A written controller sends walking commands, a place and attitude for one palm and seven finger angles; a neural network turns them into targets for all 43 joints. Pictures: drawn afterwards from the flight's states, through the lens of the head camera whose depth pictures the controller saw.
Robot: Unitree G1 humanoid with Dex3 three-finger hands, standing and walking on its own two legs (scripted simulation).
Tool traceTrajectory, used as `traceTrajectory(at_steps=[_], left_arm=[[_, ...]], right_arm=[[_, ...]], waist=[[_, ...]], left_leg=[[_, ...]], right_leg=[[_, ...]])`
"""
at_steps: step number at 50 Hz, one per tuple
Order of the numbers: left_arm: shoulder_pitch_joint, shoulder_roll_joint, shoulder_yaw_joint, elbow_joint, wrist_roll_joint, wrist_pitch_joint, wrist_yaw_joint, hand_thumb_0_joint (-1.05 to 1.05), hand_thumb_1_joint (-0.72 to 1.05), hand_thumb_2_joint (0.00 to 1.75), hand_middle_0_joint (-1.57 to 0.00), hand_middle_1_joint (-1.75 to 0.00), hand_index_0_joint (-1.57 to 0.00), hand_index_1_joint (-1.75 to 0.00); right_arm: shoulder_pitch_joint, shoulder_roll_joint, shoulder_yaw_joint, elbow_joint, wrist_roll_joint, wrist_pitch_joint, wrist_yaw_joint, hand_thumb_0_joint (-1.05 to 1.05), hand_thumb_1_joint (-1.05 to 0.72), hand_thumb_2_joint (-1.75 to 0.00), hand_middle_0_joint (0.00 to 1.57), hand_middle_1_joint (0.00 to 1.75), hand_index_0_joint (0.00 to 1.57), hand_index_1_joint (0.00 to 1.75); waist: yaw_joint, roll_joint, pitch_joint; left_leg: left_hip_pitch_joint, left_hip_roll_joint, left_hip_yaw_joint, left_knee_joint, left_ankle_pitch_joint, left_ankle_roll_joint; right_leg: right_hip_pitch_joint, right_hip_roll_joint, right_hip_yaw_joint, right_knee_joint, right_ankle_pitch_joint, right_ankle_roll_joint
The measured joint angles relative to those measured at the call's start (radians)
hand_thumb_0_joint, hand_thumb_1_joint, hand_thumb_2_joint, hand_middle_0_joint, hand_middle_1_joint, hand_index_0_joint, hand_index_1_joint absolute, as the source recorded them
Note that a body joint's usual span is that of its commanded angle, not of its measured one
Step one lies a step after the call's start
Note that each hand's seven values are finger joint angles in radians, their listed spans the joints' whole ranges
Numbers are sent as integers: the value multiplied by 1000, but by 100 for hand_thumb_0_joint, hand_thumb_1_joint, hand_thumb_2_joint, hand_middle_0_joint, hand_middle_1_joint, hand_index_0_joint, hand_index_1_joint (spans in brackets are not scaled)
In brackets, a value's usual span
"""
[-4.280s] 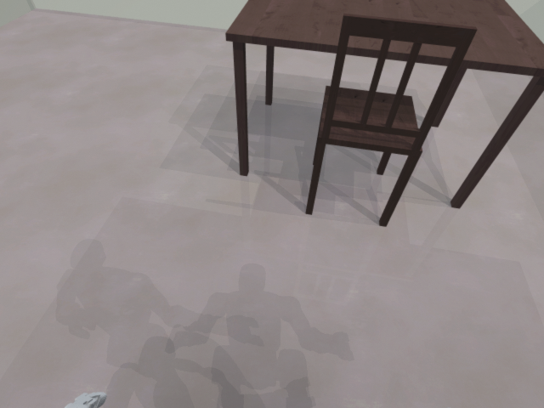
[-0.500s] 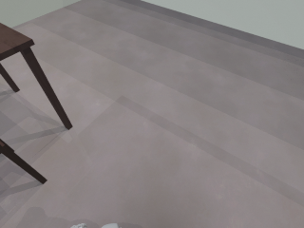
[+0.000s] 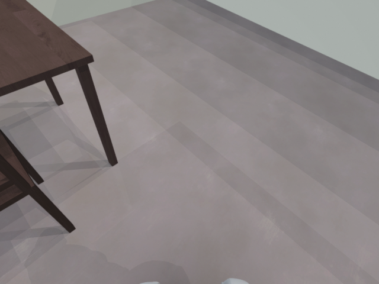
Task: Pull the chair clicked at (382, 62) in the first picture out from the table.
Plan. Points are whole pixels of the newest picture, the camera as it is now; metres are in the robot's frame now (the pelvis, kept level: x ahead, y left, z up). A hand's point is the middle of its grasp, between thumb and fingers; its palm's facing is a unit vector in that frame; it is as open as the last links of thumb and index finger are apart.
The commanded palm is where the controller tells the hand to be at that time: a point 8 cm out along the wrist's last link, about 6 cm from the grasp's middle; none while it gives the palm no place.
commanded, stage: turn to face it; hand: left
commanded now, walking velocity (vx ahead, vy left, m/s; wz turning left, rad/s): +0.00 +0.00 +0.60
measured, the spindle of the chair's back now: out of the picture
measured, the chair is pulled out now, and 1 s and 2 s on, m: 0.00 0.00 0.00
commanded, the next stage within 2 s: take the last steps up to it in 1.20 s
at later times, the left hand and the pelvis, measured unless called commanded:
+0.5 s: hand out of the picture +0.04 +0.14 -0.14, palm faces +0.32 -0.91 -0.28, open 7.4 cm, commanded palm none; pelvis +0.02 -0.07 +0.01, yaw +19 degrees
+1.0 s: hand out of the picture -0.09 +0.18 -0.16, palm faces +0.60 -0.75 -0.27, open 7.4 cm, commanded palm none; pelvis -0.01 -0.03 +0.01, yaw +35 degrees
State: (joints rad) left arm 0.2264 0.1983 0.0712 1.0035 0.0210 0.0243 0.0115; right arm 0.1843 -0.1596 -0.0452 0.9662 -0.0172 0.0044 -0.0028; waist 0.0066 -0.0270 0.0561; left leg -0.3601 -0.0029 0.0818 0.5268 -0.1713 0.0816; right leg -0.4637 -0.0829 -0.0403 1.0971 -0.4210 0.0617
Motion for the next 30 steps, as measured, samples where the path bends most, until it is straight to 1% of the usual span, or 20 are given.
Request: traceTrajectory(at_steps=[4,9,13,15,16,17,18,19,21,22,23,25,28,30], left_arm=[[-26,10,11,-37,2,10,3,0,91,90,-20,-29,-20,-30],[-63,19,16,-73,0,19,6,0,91,90,-20,-29,-20,-30],[-85,12,7,-105,-7,12,7,0,91,90,-20,-29,-20,-30],[-80,11,0,-126,-9,1,7,0,91,90,-20,-29,-20,-30],[-77,6,-3,-130,-4,-7,9,0,91,90,-20,-30,-20,-30],[-74,-1,-10,-131,-1,-7,11,0,91,90,-20,-30,-20,-30],[-68,-7,-17,-132,1,-5,11,0,91,90,-20,-30,-20,-30],[-58,-12,-21,-132,1,-5,11,0,91,90,-20,-30,-20,-30],[-41,-19,-28,-127,2,-6,11,0,91,90,-20,-30,-20,-30],[-34,-20,-30,-124,3,-8,12,0,91,90,-20,-30,-21,-30],[-29,-22,-32,-121,4,-10,12,0,91,90,-20,-30,-21,-30],[-20,-23,-36,-116,5,-12,10,0,90,90,-20,-30,-21,-30],[-4,-23,-41,-112,8,-14,6,0,90,90,-20,-30,-21,-30],[7,-18,-42,-108,10,-12,3,0,90,90,-20,-30,-21,-30]], right_arm=[[19,-13,-12,-4,-2,13,7,0,-93,-90,20,30,20,30],[40,-28,-27,-10,-6,26,12,0,-92,-90,20,30,20,30],[54,-47,-42,-16,-7,40,14,1,-91,-90,20,30,20,30],[64,-57,-50,-23,-3,49,16,1,-91,-90,20,30,20,30],[64,-64,-56,-23,1,53,17,1,-91,-90,20,30,20,30],[63,-72,-62,-23,1,58,16,1,-91,-90,20,30,20,30],[64,-80,-66,-23,-2,65,16,1,-91,-90,20,30,20,30],[63,-87,-69,-22,-4,70,18,1,-91,-90,20,30,20,30],[56,-98,-71,-25,-6,74,24,1,-91,-90,20,29,19,30],[52,-102,-71,-28,-5,74,27,1,-91,-90,20,29,19,30],[47,-105,-71,-31,-4,74,29,1,-91,-90,20,29,19,30],[35,-108,-68,-35,-3,76,31,1,-91,-90,20,29,19,30],[9,-111,-61,-34,-1,84,33,1,-91,-90,20,29,19,30],[-13,-112,-55,-34,0,86,35,1,-91,-90,20,29,19,30]], waist=[[-14,19,-11],[-38,39,-19],[-51,60,-24],[-48,61,-34],[-42,64,-34],[-42,75,-32],[-42,78,-32],[-40,78,-33],[-41,74,-29],[-42,70,-25],[-42,66,-20],[-41,55,-9],[-28,42,7],[-16,34,17]], left_leg=[[11,-15,-41,-45,25,-4],[2,-28,-102,-53,36,-23],[-20,-43,-159,-36,39,-49],[-41,-61,-182,-7,31,-67],[-63,-65,-185,44,-30,-79],[-92,-65,-180,132,-129,-92],[-122,-65,-164,239,-200,-100],[-149,-61,-144,345,-232,-107],[-186,-36,-108,514,-225,-125],[-193,-22,-95,564,-217,-133],[-194,-8,-85,593,-211,-141],[-181,17,-73,597,-212,-153],[-141,42,-62,532,-229,-161],[-105,51,-50,458,-241,-160]], right_leg=[[-15,-5,23,-91,22,12],[24,20,31,-203,4,13],[106,54,29,-360,13,1],[184,58,21,-528,70,-15],[195,57,15,-560,125,-30],[197,56,-1,-549,133,-45],[204,47,-16,-542,125,-56],[216,37,-28,-548,118,-62],[244,20,-51,-572,118,-67],[255,11,-62,-582,120,-67],[264,1,-74,-589,122,-67],[276,-19,-99,-595,122,-66],[283,-46,-136,-590,115,-60],[280,-63,-160,-579,108,-54]])
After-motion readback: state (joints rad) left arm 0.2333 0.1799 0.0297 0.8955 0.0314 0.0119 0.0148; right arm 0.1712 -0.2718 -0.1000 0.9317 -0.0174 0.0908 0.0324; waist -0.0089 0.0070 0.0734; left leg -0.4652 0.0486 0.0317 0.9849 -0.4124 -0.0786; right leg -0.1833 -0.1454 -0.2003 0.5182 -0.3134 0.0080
